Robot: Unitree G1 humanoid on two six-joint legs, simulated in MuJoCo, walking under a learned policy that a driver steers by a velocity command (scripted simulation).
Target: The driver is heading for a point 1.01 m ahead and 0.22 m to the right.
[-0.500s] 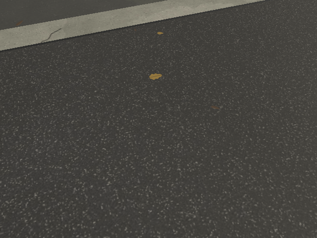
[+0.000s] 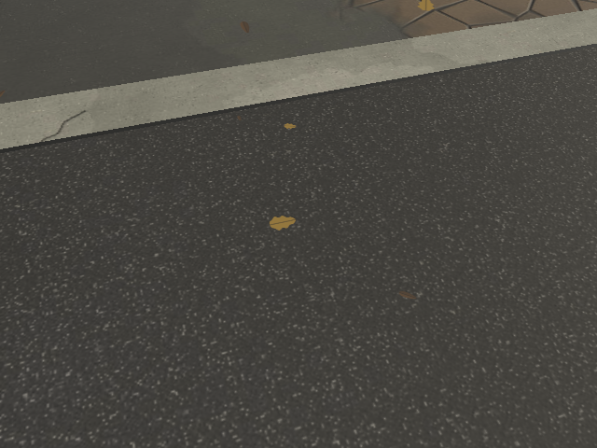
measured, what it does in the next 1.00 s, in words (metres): walks ahead, turning right: right foot, then left foot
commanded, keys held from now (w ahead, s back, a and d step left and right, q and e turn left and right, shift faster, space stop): w+e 0.58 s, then w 0.42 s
